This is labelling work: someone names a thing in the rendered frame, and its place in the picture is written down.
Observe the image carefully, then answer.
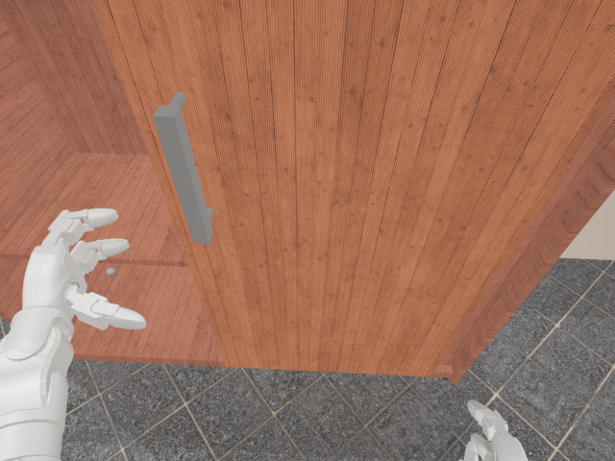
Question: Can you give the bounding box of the handle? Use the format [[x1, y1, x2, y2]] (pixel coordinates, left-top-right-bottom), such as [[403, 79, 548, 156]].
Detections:
[[153, 91, 213, 244]]

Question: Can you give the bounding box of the wardrobe door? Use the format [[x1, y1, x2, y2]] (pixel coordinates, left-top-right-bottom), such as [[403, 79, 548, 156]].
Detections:
[[439, 96, 615, 365], [92, 0, 615, 376]]

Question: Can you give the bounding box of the robot left hand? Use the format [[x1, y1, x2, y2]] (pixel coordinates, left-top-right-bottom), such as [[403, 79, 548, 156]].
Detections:
[[22, 208, 146, 330]]

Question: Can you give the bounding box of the robot right hand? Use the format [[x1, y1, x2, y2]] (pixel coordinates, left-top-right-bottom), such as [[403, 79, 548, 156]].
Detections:
[[458, 400, 528, 461]]

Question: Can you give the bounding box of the robot left forearm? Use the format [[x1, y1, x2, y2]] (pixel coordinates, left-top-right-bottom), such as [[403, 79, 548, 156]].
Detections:
[[0, 306, 74, 461]]

